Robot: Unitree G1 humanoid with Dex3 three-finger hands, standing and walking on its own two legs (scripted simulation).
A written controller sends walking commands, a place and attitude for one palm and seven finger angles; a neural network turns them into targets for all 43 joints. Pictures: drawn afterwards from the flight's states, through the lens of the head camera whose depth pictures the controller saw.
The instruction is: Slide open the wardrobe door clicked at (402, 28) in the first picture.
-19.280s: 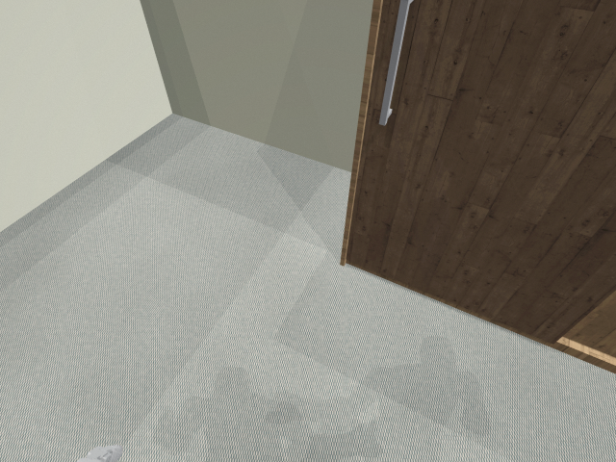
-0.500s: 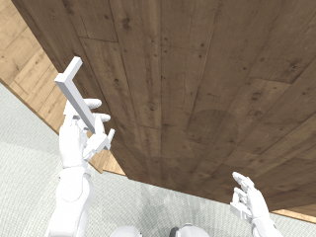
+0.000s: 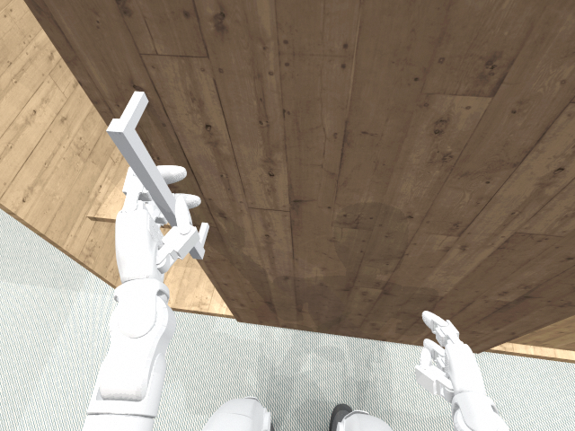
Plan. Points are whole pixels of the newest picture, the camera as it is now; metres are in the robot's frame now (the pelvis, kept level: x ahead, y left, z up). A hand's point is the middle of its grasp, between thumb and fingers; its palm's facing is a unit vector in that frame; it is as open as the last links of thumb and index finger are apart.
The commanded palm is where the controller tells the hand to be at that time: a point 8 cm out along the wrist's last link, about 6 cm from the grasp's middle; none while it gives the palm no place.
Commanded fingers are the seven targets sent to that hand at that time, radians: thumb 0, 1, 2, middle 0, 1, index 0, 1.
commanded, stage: step sideways, sliding the door along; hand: left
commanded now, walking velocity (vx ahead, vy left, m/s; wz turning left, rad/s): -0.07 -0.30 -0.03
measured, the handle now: (174, 195) +0.37 +0.20 +0.09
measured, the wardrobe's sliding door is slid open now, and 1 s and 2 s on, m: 0.31 0.56 0.68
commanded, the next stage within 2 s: stop walking and hold the door there in 1.72 s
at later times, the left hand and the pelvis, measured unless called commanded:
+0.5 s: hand (298, 242) +0.31 +0.03 +0.10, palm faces +0.26 -0.96 -0.10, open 6.0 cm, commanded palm +0.28 +0.01 +0.10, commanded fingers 0.00 0.90 0.90 -0.45 -1.40 -0.45 -1.40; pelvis -0.06 -0.13 -0.01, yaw -1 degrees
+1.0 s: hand (398, 252) +0.31 -0.08 +0.10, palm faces +0.29 -0.95 -0.12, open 6.1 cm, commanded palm +0.28 -0.11 +0.10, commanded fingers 0.00 0.90 0.90 -0.45 -1.40 -0.45 -1.40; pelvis -0.08 -0.27 -0.02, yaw +1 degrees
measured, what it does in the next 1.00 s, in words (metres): steps to the right: left foot, then right foot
